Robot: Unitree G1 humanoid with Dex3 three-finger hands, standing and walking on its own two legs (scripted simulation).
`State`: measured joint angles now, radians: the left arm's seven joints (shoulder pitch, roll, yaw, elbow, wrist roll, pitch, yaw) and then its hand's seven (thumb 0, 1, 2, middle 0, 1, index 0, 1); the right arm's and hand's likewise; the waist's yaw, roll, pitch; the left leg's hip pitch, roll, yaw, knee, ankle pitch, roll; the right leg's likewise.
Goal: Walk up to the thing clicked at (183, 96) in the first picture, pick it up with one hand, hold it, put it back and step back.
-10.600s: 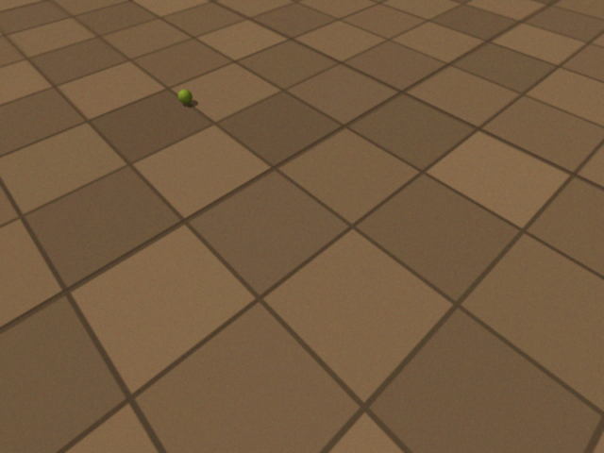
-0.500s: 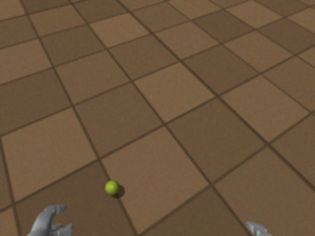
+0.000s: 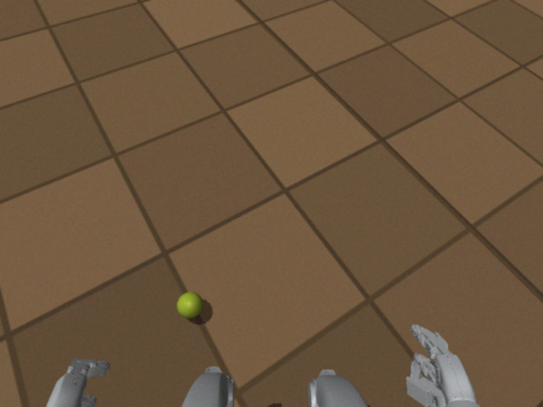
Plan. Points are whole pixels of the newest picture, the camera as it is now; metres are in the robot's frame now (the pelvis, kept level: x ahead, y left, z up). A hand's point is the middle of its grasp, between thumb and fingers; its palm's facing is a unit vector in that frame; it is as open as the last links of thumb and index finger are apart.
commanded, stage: rise first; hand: left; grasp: from above
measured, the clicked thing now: (189, 304) +0.42 +0.24 -0.65
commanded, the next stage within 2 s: none
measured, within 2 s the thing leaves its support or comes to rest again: neither
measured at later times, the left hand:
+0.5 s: hand (119, 393) +0.17 +0.28 -0.26, palm faces -0.38 -0.67 -0.64, open 14.1 cm
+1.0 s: hand (144, 342) +0.28 +0.30 -0.43, palm faces -0.48 -0.23 -0.85, open 14.1 cm
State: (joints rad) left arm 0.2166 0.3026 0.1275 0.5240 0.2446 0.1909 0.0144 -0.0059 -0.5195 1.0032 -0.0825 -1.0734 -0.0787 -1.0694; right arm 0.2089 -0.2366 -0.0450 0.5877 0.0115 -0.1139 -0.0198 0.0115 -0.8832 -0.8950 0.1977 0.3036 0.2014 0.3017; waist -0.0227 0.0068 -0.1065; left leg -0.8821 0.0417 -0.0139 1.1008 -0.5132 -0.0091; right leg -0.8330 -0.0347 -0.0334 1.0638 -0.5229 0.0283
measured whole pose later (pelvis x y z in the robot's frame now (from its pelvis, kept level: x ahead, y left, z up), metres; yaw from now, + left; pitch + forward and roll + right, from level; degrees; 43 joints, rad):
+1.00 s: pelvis -0.10 +0.00 -0.29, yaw -4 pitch +33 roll -5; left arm -0.53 0.61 0.15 0.98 0.96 -0.22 0.16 0.00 -0.55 1.04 -0.08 -1.05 -0.07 -1.05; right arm 0.11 -0.27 -0.07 0.75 -0.04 -0.09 0.07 0.01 -0.89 -0.90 0.20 0.30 0.20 0.30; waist -0.05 0.01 -0.11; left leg -2.09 0.04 -0.10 2.15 -0.65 -0.02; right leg -2.02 -0.01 -0.04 2.11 -0.67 0.02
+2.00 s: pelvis -0.09 +0.00 -0.36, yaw -7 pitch +33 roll -7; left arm -0.82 0.74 0.16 1.35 1.28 -0.29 0.39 0.00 -0.51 0.99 -0.08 -1.06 -0.10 -1.04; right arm 0.10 -0.26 -0.01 0.78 -0.15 -0.03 0.13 0.00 -0.91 -0.90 0.20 0.30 0.20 0.30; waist -0.15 -0.02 -0.06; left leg -2.30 0.03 -0.14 2.39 -0.68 -0.02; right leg -2.21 0.00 -0.06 2.33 -0.70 0.04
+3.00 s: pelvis -0.09 +0.00 -0.37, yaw -8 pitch +34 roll -9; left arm -0.87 0.78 0.15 1.40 1.28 -0.28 0.39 0.00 -0.53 1.02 -0.12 -1.03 -0.10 -1.04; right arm 0.13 -0.27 0.03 0.77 -0.15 -0.03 0.14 0.00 -0.91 -0.90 0.20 0.30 0.20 0.30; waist -0.19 -0.02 -0.05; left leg -2.34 0.02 -0.16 2.42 -0.68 -0.01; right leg -2.23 0.00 -0.07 2.35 -0.71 0.05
